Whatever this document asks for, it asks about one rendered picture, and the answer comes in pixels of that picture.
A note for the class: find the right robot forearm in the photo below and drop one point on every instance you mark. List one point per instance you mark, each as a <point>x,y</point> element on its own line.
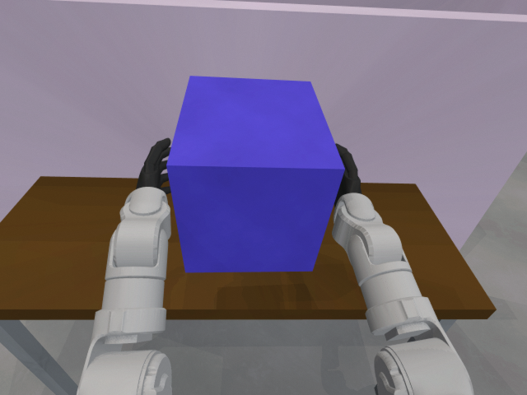
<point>395,305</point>

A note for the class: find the carton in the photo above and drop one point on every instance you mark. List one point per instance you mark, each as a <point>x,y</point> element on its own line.
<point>254,173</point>

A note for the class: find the table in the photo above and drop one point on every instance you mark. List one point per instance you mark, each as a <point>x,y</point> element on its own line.
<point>54,246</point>

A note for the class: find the robot left hand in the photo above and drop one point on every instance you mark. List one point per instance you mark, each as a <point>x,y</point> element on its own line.
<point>150,175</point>

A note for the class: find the robot right hand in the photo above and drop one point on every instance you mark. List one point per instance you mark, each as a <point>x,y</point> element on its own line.
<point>350,182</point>

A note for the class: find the left robot upper arm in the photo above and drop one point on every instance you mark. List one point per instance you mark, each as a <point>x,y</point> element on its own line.
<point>128,373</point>

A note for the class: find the right robot upper arm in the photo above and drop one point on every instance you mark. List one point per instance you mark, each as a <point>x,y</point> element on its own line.
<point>424,367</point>

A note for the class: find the left robot forearm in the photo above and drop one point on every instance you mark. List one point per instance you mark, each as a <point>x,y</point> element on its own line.
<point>132,307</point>

